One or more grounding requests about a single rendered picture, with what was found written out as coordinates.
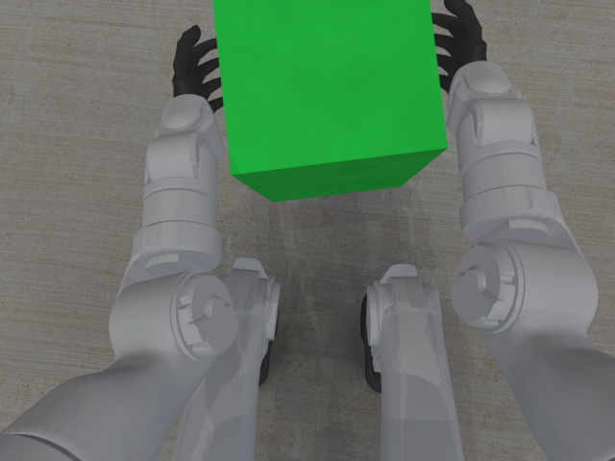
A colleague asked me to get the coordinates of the robot right foot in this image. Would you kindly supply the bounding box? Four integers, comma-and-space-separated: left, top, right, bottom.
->
360, 294, 381, 393

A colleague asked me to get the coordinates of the left robot forearm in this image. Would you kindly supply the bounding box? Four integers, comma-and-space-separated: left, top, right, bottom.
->
109, 94, 225, 329

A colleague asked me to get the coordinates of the right robot hand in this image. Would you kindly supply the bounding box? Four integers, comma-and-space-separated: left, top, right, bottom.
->
431, 0, 487, 95

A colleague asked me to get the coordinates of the robot left upper arm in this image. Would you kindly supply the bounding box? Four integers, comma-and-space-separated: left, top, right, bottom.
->
0, 270, 238, 461

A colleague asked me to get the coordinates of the robot right upper arm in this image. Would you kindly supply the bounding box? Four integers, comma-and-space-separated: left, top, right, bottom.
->
450, 238, 615, 461

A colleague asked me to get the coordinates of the robot right thigh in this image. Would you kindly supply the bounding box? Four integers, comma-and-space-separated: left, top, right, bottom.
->
366, 277, 464, 461

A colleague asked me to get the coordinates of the carton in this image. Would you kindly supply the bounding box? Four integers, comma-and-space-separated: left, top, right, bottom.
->
212, 0, 448, 202

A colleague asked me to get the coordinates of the right robot forearm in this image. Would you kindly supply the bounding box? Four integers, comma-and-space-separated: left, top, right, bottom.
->
446, 61, 598, 288

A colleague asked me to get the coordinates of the left robot hand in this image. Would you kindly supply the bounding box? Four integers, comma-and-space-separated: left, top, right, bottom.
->
172, 25, 224, 113

